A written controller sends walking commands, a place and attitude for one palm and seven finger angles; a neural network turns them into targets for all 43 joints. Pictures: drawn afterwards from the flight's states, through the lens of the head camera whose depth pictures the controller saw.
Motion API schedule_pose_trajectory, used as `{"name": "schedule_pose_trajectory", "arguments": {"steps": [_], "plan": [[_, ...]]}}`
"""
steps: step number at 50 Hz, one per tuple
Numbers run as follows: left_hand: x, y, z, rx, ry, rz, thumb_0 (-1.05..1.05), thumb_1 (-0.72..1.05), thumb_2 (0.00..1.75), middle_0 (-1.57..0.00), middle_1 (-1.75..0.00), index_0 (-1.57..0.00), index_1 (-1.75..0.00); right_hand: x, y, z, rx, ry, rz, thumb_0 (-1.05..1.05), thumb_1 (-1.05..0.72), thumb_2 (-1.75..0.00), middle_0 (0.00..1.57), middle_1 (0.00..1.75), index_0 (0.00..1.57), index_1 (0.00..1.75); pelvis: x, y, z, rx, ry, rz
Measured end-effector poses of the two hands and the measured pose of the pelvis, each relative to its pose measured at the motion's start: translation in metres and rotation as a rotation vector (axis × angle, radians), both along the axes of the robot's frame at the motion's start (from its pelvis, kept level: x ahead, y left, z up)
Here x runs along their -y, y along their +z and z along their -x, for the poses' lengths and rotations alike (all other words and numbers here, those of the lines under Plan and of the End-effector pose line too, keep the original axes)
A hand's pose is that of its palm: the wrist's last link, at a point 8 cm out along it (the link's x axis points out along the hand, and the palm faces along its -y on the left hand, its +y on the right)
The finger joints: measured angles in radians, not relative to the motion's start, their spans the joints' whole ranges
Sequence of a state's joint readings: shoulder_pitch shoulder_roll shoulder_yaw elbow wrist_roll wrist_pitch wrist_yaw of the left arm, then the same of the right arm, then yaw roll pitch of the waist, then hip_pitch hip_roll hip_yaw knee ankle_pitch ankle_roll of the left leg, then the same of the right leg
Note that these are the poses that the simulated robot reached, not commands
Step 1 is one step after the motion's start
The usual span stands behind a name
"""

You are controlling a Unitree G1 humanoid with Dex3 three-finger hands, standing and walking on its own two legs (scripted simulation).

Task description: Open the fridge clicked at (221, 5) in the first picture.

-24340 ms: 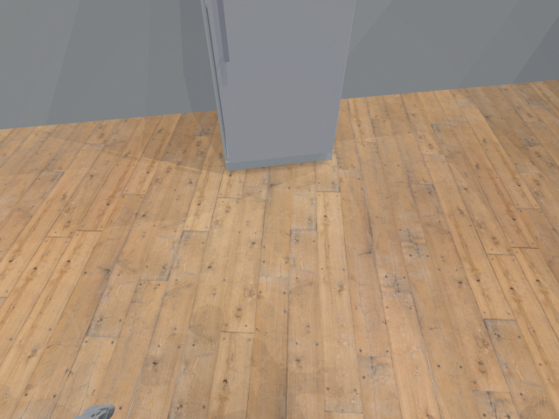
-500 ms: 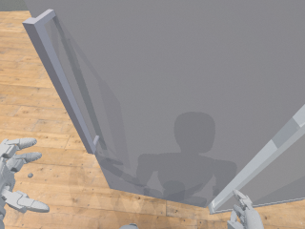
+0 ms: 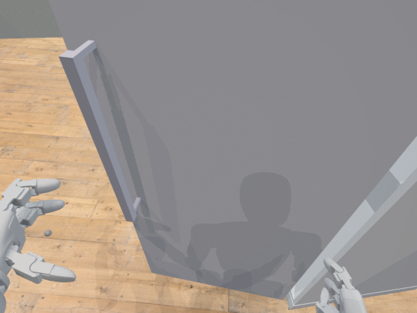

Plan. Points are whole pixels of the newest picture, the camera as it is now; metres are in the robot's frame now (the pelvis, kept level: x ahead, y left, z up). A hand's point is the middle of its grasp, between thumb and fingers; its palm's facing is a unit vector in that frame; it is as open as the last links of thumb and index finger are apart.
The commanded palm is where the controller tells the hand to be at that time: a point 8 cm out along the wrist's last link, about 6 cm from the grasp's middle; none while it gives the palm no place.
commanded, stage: draw the hand back to the body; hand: left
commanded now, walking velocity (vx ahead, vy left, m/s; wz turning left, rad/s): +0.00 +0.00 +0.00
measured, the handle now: (115, 153) +0.37 +0.24 +0.12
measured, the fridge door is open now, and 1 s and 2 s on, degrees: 71 71 71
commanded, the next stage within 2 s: step back with the hand held close in 1.00 s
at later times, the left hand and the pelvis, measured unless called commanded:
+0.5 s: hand (51, 199) +0.22 +0.27 +0.16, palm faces +0.46 -0.79 -0.42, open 10.0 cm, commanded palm +0.17 +0.30 +0.19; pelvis +0.03 +0.00 +0.02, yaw -1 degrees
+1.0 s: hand (56, 197) +0.21 +0.25 +0.18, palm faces +0.46 -0.79 -0.40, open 7.5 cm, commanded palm +0.17 +0.28 +0.20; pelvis +0.02 -0.02 +0.03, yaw -1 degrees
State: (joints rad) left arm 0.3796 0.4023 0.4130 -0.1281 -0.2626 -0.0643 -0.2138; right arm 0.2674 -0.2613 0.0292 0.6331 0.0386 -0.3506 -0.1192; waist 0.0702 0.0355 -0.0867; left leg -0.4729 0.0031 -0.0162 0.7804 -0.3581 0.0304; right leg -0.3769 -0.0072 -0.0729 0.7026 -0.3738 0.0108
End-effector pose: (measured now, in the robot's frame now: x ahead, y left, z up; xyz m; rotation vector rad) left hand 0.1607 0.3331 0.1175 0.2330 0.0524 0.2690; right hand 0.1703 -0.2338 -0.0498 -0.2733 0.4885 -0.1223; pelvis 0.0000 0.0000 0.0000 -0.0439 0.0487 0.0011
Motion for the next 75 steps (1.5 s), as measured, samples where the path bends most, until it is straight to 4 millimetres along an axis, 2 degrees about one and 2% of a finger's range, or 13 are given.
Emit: {"name": "schedule_pose_trajectory", "arguments": {"steps": [5, 13, 24, 33, 38, 44, 57, 61, 67, 71, 75], "plan": [[0.006, 0.017, 0.006, -0.001, 0.159, -0.153, -0.02, -0.33, 0.31, -0.25, -1.02, -0.24, -1.01, -0.014, -0.002, -0.004, -0.047, 0.02, -0.034, 0.01, -0.9, -0.9, 0.2, 0.3, 0.2, 0.3, -0.002, 0.007, -0.004, 0.027, -0.003, -0.011], [0.01, 0.036, 0.001, 0.031, 0.234, -0.218, -0.01, -0.06, 0.44, -0.24, -0.86, -0.24, -0.86, -0.023, -0.011, -0.008, -0.135, 0.025, -0.07, 0.01, -0.9, -0.89, 0.2, 0.3, 0.2, 0.3, -0.002, 0.016, -0.015, 0.063, -0.006, -0.025], [0.027, 0.063, -0.015, 0.101, 0.192, -0.251, 0.0, 0.33, 0.63, -0.23, -0.63, -0.22, -0.63, -0.006, -0.004, -0.021, -0.146, -0.004, -0.066, 0.01, -0.9, -0.89, 0.2, 0.3, 0.2, 0.3, 0.004, 0.023, -0.028, 0.089, -0.017, -0.034], [0.042, 0.086, -0.019, 0.184, 0.165, -0.276, 0.0, 0.65, 0.79, -0.22, -0.44, -0.21, -0.44, 0.006, 0.001, -0.03, -0.132, -0.007, -0.06, 0.01, -0.9, -0.9, 0.2, 0.3, 0.2, 0.3, 0.011, 0.025, -0.031, 0.1, -0.018, -0.036], [0.045, 0.086, -0.017, 0.185, 0.162, -0.277, 0.0, 0.79, 0.85, -0.22, -0.36, -0.21, -0.36, 0.007, 0.001, -0.031, -0.139, -0.012, -0.071, 0.01, -0.9, -0.9, 0.2, 0.3, 0.2, 0.3, 0.015, 0.026, -0.03, 0.103, -0.02, -0.037], [0.048, 0.08, -0.013, 0.159, 0.171, -0.262, 0.01, 0.86, 0.88, -0.22, -0.32, -0.21, -0.32, 0.008, -0.001, -0.027, -0.149, -0.009, -0.073, 0.01, -0.9, -0.9, 0.2, 0.3, 0.2, 0.3, 0.018, 0.026, -0.027, 0.11, -0.018, -0.036], [0.047, 0.082, -0.006, 0.178, 0.178, -0.26, 0.01, 0.89, 0.9, -0.21, -0.3, -0.21, -0.3, 0.007, -0.002, -0.019, -0.152, -0.009, -0.07, 0.01, -0.9, -0.9, 0.2, 0.3, 0.2, 0.3, 0.018, 0.026, -0.021, 0.122, -0.015, -0.035], [0.045, 0.094, -0.014, 0.249, 0.156, -0.293, 0.01, 0.89, 0.9, -0.22, -0.3, -0.21, -0.3, 0.006, -0.001, -0.016, -0.181, -0.007, -0.052, 0.01, -0.9, -0.9, 0.2, 0.3, 0.2, 0.3, 0.016, 0.026, -0.014, 0.102, -0.016, -0.022], [0.046, 0.082, -0.021, 0.193, 0.058, -0.315, 0.01, 0.89, 0.9, -0.21, -0.3, -0.2, -0.3, 0.006, 0.002, 0.0, -0.219, -0.078, -0.046, 0.01, -0.9, -0.89, 0.2, 0.3, 0.2, 0.3, 0.003, 0.026, -0.005, 0.058, -0.04, -0.025], [0.039, 0.072, -0.014, 0.134, 0.011, -0.333, 0.01, 0.89, 0.9, -0.22, -0.3, -0.21, -0.3, 0.003, 0.002, 0.015, -0.246, -0.116, -0.032, 0.01, -0.91, -0.89, 0.2, 0.3, 0.2, 0.3, -0.005, 0.024, 0.002, 0.042, -0.045, -0.025], [0.027, 0.073, -0.001, 0.136, 0.017, -0.358, 0.01, 0.88, 0.9, -0.22, -0.3, -0.21, -0.3, -0.005, 0.0, 0.028, -0.267, -0.116, -0.015, 0.01, -0.91, -0.9, 0.2, 0.3, 0.2, 0.3, -0.011, 0.022, 0.012, 0.036, -0.042, -0.023]]}}
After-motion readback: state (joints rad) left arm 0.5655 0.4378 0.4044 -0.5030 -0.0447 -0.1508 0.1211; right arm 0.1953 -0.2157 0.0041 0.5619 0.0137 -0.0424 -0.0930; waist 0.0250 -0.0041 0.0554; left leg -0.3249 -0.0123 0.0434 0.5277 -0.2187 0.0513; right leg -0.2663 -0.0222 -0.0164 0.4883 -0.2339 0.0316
